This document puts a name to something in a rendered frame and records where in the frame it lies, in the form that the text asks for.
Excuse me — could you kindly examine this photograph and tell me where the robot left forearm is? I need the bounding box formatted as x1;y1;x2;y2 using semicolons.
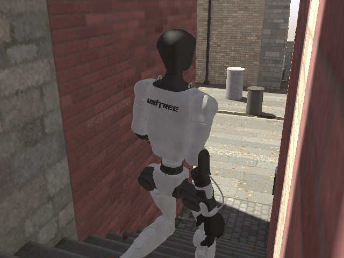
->
135;133;151;144

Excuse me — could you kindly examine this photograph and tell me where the robot head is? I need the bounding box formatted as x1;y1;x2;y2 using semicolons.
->
153;29;196;92

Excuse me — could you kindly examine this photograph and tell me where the right robot upper arm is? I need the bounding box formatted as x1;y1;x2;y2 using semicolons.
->
184;89;218;167

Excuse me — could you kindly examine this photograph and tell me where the robot left thigh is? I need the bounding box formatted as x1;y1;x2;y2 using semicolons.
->
138;163;176;237

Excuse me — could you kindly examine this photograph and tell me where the left robot upper arm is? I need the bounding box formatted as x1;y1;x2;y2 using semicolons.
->
131;78;156;135

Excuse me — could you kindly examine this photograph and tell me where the right robot hand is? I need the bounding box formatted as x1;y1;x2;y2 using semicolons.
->
196;212;225;247

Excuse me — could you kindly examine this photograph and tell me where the robot right forearm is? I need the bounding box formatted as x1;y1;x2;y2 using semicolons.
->
191;149;218;217

